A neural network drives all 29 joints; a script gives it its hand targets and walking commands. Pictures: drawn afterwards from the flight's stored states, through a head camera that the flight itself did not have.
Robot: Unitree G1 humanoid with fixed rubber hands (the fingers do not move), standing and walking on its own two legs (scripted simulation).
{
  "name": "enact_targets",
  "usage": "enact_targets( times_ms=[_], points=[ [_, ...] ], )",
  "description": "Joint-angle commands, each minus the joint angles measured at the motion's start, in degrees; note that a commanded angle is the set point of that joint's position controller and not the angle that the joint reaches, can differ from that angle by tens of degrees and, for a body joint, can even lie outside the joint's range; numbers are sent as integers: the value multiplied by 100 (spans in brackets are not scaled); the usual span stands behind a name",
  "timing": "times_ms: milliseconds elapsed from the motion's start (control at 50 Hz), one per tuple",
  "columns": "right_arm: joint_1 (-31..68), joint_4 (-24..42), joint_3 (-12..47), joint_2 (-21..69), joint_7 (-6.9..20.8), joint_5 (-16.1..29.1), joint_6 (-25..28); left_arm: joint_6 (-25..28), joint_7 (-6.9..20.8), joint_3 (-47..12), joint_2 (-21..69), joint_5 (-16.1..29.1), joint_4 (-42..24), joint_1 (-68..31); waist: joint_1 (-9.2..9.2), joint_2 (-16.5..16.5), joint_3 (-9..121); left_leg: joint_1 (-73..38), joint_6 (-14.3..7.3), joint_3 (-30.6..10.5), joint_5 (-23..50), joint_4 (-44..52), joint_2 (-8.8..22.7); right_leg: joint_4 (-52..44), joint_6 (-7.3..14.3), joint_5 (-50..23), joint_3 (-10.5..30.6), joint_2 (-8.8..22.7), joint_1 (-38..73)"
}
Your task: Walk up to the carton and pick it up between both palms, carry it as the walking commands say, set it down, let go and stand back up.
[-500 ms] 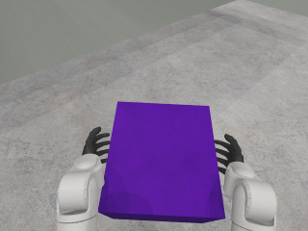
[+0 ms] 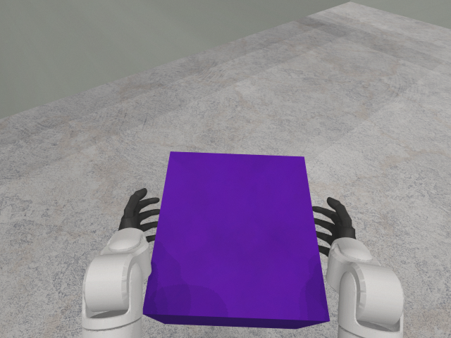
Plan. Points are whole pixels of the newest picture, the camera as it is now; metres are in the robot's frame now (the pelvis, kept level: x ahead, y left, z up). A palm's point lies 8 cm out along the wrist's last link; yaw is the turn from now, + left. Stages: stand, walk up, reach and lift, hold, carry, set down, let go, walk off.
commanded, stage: carry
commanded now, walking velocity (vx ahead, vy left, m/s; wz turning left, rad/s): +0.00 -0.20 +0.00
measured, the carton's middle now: (233, 241) +0.29 +0.00 +0.02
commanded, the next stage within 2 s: none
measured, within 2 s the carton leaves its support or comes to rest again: neither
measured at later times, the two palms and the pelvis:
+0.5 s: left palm (236, 271) +0.20 +0.00 +0.10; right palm out of the picture +0.20 -0.32 +0.10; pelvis -0.05 -0.16 +0.00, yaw +1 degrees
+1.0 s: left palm (328, 307) +0.15 -0.12 +0.11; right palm out of the picture +0.15 -0.43 +0.10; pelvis -0.10 -0.28 +0.01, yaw +2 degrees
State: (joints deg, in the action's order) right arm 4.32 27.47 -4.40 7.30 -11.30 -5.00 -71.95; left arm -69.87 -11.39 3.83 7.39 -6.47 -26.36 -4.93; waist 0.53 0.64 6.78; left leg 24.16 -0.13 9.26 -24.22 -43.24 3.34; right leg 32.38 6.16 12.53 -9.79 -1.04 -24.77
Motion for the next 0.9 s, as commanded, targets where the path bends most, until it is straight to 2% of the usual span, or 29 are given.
enact_targets(
  times_ms=[0, 20, 40, 60, 100, 140, 200, 240, 260, 280, 300, 320, 340, 380, 480, 520, 540, 560, 580, 600, 640, 680, 700, 720, 740, 760, 780, 800, 880],
  points=[
    [2541, 565, 3810, 5167, 1461, 2270, 220, 16, 1406, -3746, 5291, 2199, -443, -2024, 2, 234, 1594, -1442, -124, -457, 1138, 1986, 506, -358, 200, -683, 1055, 1030, 582],
    [2478, 540, 3746, 5032, 1473, 2232, 213, 1, 1395, -3764, 5265, 2178, -393, -1984, 22, -773, 1474, -2113, -371, -2095, 1345, 2542, 1779, 512, -174, 8, 865, 694, -513],
    [2236, 234, 3555, 5067, 1469, 2128, 262, -22, 1426, -3895, 5217, 2274, -645, -2372, 92, -2041, 1219, -1954, -1126, -3409, 2782, 2603, 2952, 1394, -540, 1481, 592, 129, -1302],
    [2414, 379, 3608, 5130, 1506, 2181, 286, 2, 1426, -3927, 5283, 2269, -665, -2606, 57, -1453, 1113, -1755, -1296, -3088, 3093, 2396, 2893, 2443, -584, 1499, 1192, 367, -1329],
    [2619, 494, 3683, 5217, 1535, 2097, 340, 38, 1470, -3953, 5464, 2279, -566, -2662, 15, -763, 926, -1288, -931, -2077, 2398, 2389, 2360, 2821, -645, 1131, 1279, 559, -1206],
    [2754, 687, 3780, 5372, 1512, 2119, 380, 75, 1511, -4003, 5557, 2366, -643, -2637, -39, -1020, 923, -1031, -484, -1199, 2733, 2130, 1812, 1902, -667, 1002, 950, 515, -697],
    [2518, 755, 3722, 5226, 1437, 2068, 330, 53, 1480, -3954, 5413, 2395, -618, -2363, 29, -1390, 1194, -1096, -383, -980, 3297, 1856, 1659, 688, -694, 1057, 285, 95, -37],
    [2302, 698, 3681, 5093, 1397, 1975, 280, 5, 1484, -3878, 5292, 2375, -473, -2098, -31, -1255, 1403, -1085, -172, -765, 3180, 1305, 1407, -625, -670, 447, 10, -39, 669],
    [2257, 682, 3655, 5044, 1390, 1939, 261, -11, 1491, -3846, 5224, 2363, -445, -2060, -35, -762, 1530, -815, 16, -566, 2643, 762, 1180, -1138, -641, 206, 364, 270, 1190],
    [2238, 679, 3664, 4995, 1377, 1908, 249, -27, 1512, -3842, 5181, 2348, -451, -2108, -18, 290, 1535, 18, 267, -309, 1156, 176, 741, -1330, -454, -844, 1390, 1154, 1652],
    [2444, 783, 3786, 4948, 1400, 1960, 209, -16, 1510, -3773, 5212, 2271, -328, -2018, -100, 1898, 1397, 1062, 393, 106, -888, -646, 116, -1293, 179, -1974, 2468, 2043, 1685],
    [2563, 725, 3878, 5202, 1418, 2056, 209, -8, 1530, -3751, 5370, 2294, -422, -2118, -93, 1730, 1406, 1003, 255, -236, -1440, -1559, 133, -1006, 478, -2518, 2134, 1912, 1552],
    [2585, 645, 3958, 5317, 1453, 2126, 215, 11, 1544, -3661, 5393, 2240, -398, -2050, -96, 1347, 1372, 1037, 141, -347, -1366, -1947, 71, -968, 542, -2463, 1924, 1812, 1474],
    [2733, 764, 4105, 5506, 1516, 2264, 280, 97, 1547, -3726, 5539, 2223, -574, -2193, -67, 853, 1336, 963, 66, -321, -734, -1948, 113, -893, 418, -1828, 1403, 1498, 1367],
    [2739, 816, 4078, 5378, 1496, 2343, 286, 118, 1495, -3721, 5389, 2194, -666, -2063, -129, 777, 1416, 63, -20, -97, -229, -133, -61, -987, 534, -1026, 1505, 1433, 1222],
    [2547, 711, 3971, 5281, 1488, 2303, 252, 65, 1462, -3779, 5277, 2198, -631, -1963, -41, 650, 1537, -780, -103, -18, 626, 1472, 31, -832, 401, -961, 1364, 1256, 1080],
    [2484, 656, 3896, 5218, 1500, 2274, 238, 40, 1449, -3800, 5242, 2201, -572, -1930, -19, 298, 1649, -1519, -127, -472, 1052, 2032, 445, -527, 149, -695, 1319, 1142, 641],
    [2439, 617, 3817, 5085, 1512, 2220, 225, 20, 1441, -3824, 5244, 2194, -509, -1912, 0, -714, 1553, -2110, -351, -2011, 915, 2626, 1624, 316, -201, -229, 1112, 809, -281],
    [2201, 304, 3617, 5159, 1520, 2120, 272, -1, 1473, -3972, 5227, 2297, -807, -2345, 59, -1857, 1147, -1780, -960, -2919, 2151, 2603, 2578, 775, -555, 990, 680, 330, -908],
    [2400, 434, 3664, 5220, 1555, 2181, 289, 4, 1470, -3999, 5278, 2306, -861, -2619, 54, -1584, 1050, -1557, -1138, -2644, 2589, 2484, 2579, 1533, -603, 1276, 986, 440, -822],
    [2611, 534, 3698, 5324, 1570, 2108, 316, 15, 1505, -4017, 5456, 2331, -703, -2666, 14, -878, 914, -1107, -796, -1603, 2284, 2331, 2009, 1477, -604, 1009, 1010, 486, -417],
    [2712, 690, 3750, 5387, 1521, 2115, 323, 23, 1534, -4051, 5535, 2424, -683, -2577, -82, -1001, 953, -750, -335, -707, 2120, 1887, 1287, 40, -588, 323, 477, 198, 467],
    [2628, 692, 3710, 5326, 1501, 2102, 302, 12, 1526, -4033, 5478, 2436, -660, -2521, -67, -930, 1041, -736, -176, -601, 2151, 1679, 1071, -491, -579, -95, 349, 89, 867],
    [2524, 629, 3669, 5281, 1479, 2061, 277, -8, 1523, -3979, 5409, 2425, -556, -2392, -49, -643, 1177, -645, -36, -534, 2008, 1309, 933, -775, -555, -422, 643, 354, 1237],
    [2359, 523, 3634, 5206, 1441, 1987, 249, -40, 1533, -3918, 5305, 2412, -453, -2300, -1, 62, 1337, -262, 156, -493, 1264, 955, 725, -893, -492, -1532, 1387, 1024, 1638],
    [2465, 614, 3725, 5126, 1429, 2001, 213, -32, 1534, -3853, 5308, 2360, -338, -2248, -12, 884, 1412, -17, 298, -322, 130, 596, 403, -972, -151, -2145, 2164, 1632, 1526],
    [2567, 614, 3779, 5185, 1421, 2059, 192, -48, 1540, -3818, 5339, 2359, -375, -2250, -39, 991, 1386, 29, 275, -343, -339, 357, 262, -1121, 32, -1920, 2397, 1750, 1485],
    [2611, 581, 3848, 5272, 1428, 2102, 184, -49, 1554, -3790, 5372, 2357, -410, -2288, -51, 783, 1319, 89, 228, -376, -400, 174, 180, -1198, 117, -1755, 2420, 1792, 1480],
    [2777, 524, 4034, 5463, 1481, 2234, 163, -5, 1566, -3625, 5428, 2252, -402, -2276, -83, 611, 1233, 131, 44, -535, -264, -89, 48, -1435, 108, -361, 2169, 1657, 1417]
  ],
)
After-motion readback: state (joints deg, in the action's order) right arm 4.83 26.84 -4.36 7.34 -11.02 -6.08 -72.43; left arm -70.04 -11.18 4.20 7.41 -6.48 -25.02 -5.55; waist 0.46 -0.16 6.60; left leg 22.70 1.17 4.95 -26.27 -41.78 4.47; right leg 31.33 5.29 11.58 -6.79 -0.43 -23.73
